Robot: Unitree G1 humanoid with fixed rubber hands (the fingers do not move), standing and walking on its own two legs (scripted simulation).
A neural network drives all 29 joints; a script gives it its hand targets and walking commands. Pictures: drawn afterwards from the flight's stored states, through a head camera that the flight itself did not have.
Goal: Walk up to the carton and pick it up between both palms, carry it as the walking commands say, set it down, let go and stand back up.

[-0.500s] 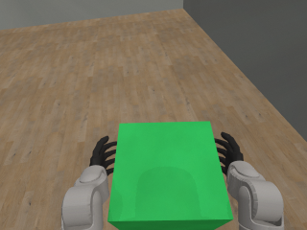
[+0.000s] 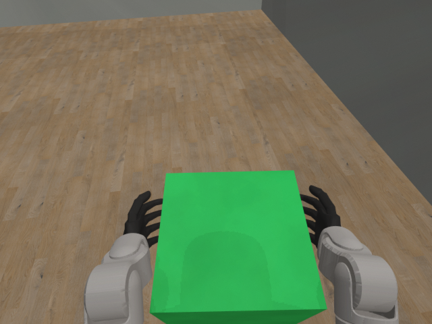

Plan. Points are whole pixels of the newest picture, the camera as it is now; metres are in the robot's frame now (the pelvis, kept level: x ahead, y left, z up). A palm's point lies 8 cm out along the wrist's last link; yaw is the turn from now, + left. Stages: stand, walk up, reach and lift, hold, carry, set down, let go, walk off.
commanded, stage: carry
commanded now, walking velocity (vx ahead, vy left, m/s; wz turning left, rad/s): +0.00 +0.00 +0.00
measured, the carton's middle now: (230, 257) +0.23 +0.00 +0.02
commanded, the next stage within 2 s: none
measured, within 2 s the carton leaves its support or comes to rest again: neither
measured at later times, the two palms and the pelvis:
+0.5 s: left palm (135, 230) +0.25 +0.16 +0.09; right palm (320, 225) +0.25 -0.14 +0.10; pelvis +0.01 +0.01 +0.00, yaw +0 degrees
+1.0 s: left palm (142, 221) +0.26 +0.15 +0.09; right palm (320, 218) +0.26 -0.15 +0.09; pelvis +0.02 +0.00 +0.00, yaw +0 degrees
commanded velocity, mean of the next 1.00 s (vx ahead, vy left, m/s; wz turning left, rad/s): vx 0.00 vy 0.00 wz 0.00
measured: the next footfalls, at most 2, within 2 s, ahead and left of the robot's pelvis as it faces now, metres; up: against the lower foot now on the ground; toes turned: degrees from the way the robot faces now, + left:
none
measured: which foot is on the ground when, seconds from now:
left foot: down 0.00-1.00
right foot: down 0.00-1.00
